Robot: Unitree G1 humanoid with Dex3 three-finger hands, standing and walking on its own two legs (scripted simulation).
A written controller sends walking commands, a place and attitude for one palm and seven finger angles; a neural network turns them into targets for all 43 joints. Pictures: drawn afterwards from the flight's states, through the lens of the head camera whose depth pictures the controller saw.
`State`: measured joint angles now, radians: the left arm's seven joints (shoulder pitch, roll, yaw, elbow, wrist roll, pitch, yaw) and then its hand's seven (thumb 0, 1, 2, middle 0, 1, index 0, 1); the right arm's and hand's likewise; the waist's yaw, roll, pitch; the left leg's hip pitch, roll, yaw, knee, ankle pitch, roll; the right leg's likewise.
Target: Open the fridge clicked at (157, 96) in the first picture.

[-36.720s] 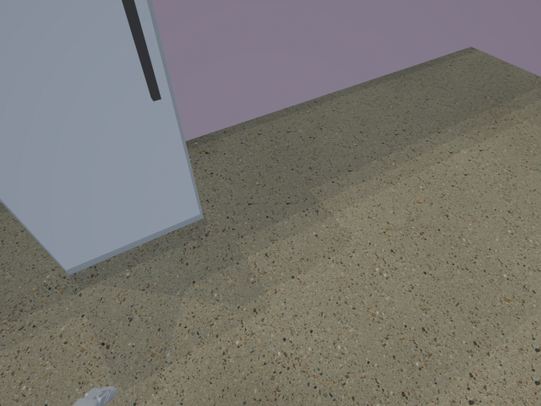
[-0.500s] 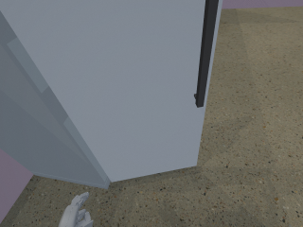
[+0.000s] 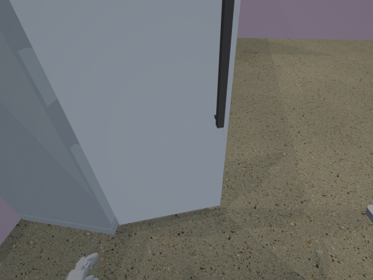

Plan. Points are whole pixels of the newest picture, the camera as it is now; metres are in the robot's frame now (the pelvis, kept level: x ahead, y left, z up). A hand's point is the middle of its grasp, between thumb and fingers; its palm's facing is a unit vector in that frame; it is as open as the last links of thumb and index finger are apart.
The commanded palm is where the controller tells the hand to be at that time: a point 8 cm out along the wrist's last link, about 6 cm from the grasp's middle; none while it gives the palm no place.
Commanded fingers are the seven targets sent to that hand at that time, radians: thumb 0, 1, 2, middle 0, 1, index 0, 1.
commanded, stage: stop stepping back and stand still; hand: right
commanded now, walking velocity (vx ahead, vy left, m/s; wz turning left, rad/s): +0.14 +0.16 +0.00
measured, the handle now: (221, 59) +0.68 -0.09 +0.20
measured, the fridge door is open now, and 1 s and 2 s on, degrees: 69 69 69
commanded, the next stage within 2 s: let the arm hang, fingers relaxed in 0.24 s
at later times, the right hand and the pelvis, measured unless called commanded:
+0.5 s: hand (307, 272) +0.18 -0.25 -0.07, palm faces +0.20 +0.92 -0.34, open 7.4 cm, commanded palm none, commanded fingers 0.00 -0.90 -0.90 0.20 0.30 0.20 0.30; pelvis +0.00 -0.01 -0.01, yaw -4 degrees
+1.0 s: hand out of the picture -0.01 -0.18 -0.16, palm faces +0.10 +0.98 -0.19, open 7.3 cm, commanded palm none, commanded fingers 0.00 -0.90 -0.90 0.20 0.30 0.20 0.30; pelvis +0.00 -0.01 +0.02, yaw -5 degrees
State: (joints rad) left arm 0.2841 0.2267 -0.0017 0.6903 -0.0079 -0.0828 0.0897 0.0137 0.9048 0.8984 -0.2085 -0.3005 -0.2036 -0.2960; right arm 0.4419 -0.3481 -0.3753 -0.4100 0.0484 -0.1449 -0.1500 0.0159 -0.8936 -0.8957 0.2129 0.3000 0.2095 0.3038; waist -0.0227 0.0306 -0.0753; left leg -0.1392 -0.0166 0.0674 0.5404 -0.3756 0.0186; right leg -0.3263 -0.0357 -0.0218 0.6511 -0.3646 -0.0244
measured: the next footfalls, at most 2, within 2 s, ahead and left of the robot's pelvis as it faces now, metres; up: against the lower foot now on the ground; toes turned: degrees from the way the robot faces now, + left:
left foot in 0.54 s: +0.07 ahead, +0.10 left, +0.00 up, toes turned -6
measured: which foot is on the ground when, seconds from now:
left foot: down 0.00-0.40, up 0.42-0.52, down 0.54-1.00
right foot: down 0.00-1.00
